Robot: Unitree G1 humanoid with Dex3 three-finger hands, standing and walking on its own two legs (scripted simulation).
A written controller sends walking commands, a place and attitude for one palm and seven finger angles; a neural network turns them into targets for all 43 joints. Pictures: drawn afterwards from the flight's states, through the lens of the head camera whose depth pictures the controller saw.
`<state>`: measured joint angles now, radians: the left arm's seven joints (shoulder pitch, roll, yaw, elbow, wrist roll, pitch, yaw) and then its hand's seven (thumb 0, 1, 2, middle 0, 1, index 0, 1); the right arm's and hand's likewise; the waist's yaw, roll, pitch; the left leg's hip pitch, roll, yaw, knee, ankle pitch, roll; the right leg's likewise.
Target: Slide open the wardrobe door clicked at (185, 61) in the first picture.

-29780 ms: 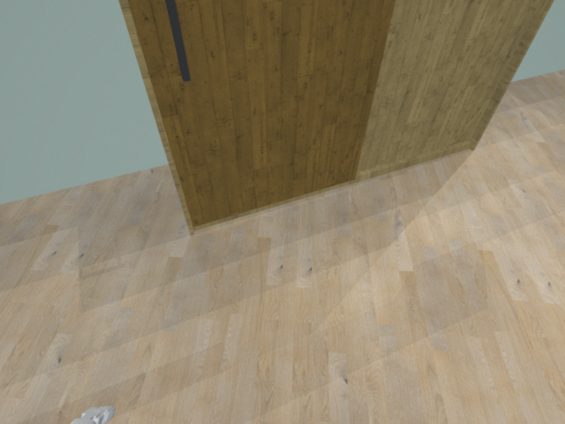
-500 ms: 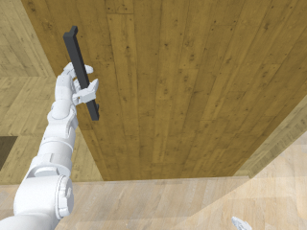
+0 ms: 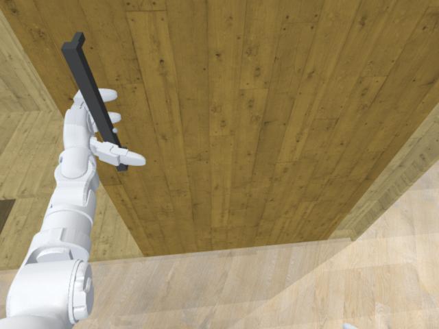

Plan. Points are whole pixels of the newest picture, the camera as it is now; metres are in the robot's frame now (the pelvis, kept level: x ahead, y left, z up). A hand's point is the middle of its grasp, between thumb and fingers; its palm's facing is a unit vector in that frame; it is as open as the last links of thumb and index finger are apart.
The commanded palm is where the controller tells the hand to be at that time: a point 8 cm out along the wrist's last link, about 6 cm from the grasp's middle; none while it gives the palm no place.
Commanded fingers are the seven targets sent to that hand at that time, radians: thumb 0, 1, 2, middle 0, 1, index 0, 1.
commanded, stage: slip the hand off the handle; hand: left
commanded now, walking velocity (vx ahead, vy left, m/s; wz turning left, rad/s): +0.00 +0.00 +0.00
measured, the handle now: (104, 113) +0.48 +0.23 +0.13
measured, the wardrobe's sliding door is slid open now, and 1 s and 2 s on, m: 0.68 0.68 0.68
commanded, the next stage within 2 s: draw the hand back to the body in 1.32 s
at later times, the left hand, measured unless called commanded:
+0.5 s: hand (75, 133) +0.42 +0.27 +0.13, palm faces +0.29 -0.94 -0.16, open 14.5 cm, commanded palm +0.39 +0.31 +0.13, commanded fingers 0.00 -0.55 0.20 -0.25 -1.15 -0.25 -1.15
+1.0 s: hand (55, 164) +0.36 +0.28 +0.12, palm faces +0.30 -0.94 -0.15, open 14.6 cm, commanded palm +0.31 +0.31 +0.13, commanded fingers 0.00 -0.55 0.20 -0.25 -1.15 -0.25 -1.15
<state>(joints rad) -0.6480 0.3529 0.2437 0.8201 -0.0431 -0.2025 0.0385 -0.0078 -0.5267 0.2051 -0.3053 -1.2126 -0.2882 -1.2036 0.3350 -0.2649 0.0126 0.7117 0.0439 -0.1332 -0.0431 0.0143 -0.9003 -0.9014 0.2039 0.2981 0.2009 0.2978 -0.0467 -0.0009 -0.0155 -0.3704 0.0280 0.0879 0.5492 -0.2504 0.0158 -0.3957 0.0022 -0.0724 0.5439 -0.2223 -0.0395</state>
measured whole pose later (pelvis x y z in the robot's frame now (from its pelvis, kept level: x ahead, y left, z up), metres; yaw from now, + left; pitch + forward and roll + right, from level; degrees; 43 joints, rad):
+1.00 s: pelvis +0.02 +0.02 +0.00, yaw +1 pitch +3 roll -1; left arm -0.23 0.36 0.34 0.35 -0.13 -0.09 -0.09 -0.01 -0.54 0.20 -0.26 -1.15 -0.26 -1.15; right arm 0.29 -0.25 0.03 0.63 0.05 -0.11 -0.06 0.01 -0.90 -0.90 0.20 0.30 0.20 0.30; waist 0.02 0.01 -0.05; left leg -0.33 0.01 0.08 0.58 -0.30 0.03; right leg -0.34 -0.01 -0.07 0.56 -0.26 -0.02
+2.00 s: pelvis +0.00 +0.00 +0.00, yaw +3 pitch -4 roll -1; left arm 0.15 0.35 0.34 -0.12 -0.27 0.05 -0.23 -0.01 -0.48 0.23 -0.25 -1.11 -0.25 -1.12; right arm 0.23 -0.26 0.05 0.64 0.05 -0.28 -0.11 0.02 -0.90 -0.90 0.20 0.30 0.20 0.30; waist 0.08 0.05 -0.02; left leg -0.21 0.02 0.03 0.55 -0.27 0.01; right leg -0.20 0.00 -0.12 0.51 -0.25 -0.04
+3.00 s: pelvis +0.01 +0.01 +0.01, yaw +2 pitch -7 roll +0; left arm 0.46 0.33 0.33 -0.40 -0.07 -0.09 0.10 0.02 0.88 0.89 -0.21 -0.31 -0.21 -0.31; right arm 0.20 -0.22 0.02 0.67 -0.01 -0.13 -0.07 0.02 -0.90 -0.90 0.21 0.30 0.20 0.30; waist 0.09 0.05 0.02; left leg -0.06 0.00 0.06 0.40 -0.22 0.02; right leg -0.06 -0.01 -0.09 0.37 -0.19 -0.02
